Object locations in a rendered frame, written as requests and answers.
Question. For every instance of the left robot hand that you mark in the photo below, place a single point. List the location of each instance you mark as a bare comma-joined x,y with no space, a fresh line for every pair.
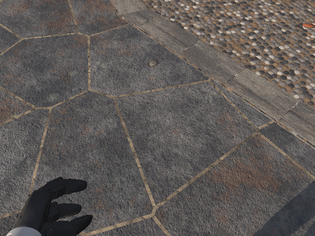
41,214

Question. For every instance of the robot left forearm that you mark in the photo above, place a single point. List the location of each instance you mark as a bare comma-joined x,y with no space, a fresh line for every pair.
23,231

